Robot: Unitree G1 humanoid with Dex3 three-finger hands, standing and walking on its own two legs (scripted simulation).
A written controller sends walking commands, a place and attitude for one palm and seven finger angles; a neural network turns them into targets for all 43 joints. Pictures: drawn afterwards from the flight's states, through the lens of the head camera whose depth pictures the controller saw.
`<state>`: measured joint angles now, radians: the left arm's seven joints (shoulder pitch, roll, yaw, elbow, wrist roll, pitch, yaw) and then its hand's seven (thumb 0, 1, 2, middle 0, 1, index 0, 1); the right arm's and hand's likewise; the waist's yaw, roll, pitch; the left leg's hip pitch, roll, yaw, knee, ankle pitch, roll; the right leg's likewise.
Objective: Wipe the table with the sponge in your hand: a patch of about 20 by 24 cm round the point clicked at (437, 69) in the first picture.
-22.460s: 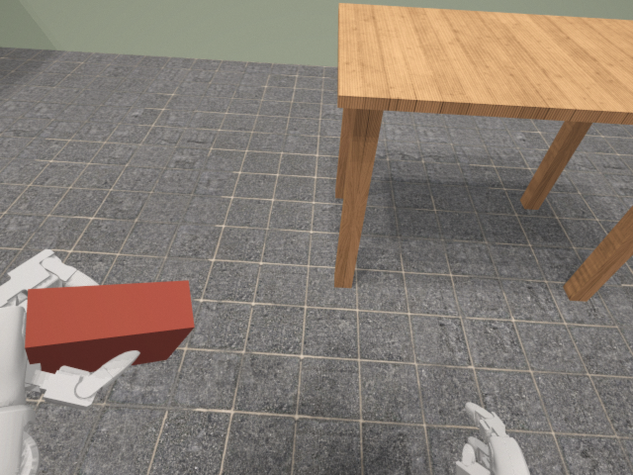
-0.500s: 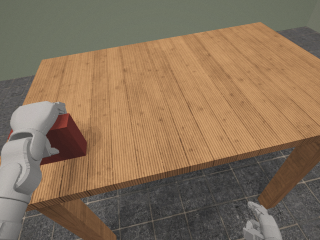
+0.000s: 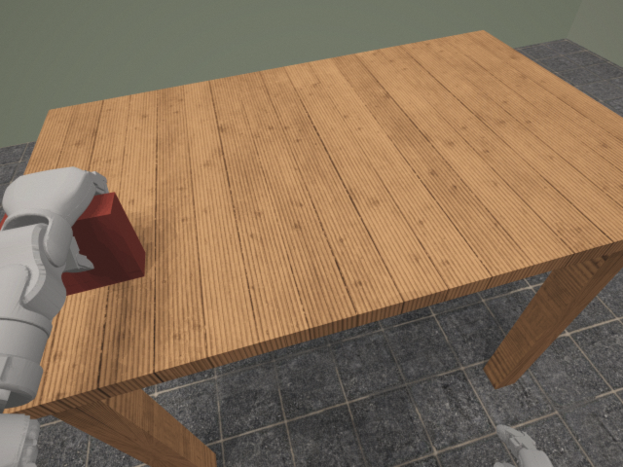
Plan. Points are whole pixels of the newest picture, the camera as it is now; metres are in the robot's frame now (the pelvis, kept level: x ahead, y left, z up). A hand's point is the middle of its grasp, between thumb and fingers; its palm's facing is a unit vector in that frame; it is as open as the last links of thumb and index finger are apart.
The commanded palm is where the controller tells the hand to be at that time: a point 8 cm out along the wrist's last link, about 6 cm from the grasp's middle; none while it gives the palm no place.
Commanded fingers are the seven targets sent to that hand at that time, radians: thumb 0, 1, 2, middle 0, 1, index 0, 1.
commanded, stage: wipe forward along the first lane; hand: left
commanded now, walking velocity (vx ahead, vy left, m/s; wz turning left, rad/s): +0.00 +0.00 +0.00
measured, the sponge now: (88, 257) +0.34 +0.35 +0.09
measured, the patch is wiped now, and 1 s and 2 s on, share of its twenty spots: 0.25 0.55 0.75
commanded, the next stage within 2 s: slide across to the middle lane in 0.52 s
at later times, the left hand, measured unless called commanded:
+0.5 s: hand (81, 202) +0.40 +0.36 +0.14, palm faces -0.10 +0.02 -0.99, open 9.3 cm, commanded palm +0.39 +0.35 +0.16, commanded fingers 0.00 0.10 1.30 -1.20 -1.60 -1.20 -1.60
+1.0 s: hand (103, 182) +0.43 +0.35 +0.14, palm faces -0.07 +0.01 -1.00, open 9.3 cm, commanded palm +0.42 +0.32 +0.19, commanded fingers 0.00 0.10 1.30 -1.20 -1.60 -1.20 -1.60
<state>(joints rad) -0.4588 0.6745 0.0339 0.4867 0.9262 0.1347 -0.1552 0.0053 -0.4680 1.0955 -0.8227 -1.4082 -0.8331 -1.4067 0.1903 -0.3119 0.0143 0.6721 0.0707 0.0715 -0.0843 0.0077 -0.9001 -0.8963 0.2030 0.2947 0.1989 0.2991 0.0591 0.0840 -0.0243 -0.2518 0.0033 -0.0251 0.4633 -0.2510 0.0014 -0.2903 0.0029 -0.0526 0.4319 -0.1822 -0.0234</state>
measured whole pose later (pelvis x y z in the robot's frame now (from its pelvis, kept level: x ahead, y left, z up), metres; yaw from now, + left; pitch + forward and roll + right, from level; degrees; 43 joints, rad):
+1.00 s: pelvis +0.03 +0.03 +0.00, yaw +0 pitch +6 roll -1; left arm -0.69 0.65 -0.07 0.68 0.95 0.13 -0.08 0.01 -0.48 1.12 -0.81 -1.42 -0.82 -1.43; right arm 0.24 -0.30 0.00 0.72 0.08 0.09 -0.07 0.01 -0.90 -0.90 0.20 0.29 0.20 0.30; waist 0.04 0.07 -0.05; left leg -0.26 -0.02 -0.02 0.41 -0.26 0.03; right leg -0.28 -0.02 -0.04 0.35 -0.17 0.00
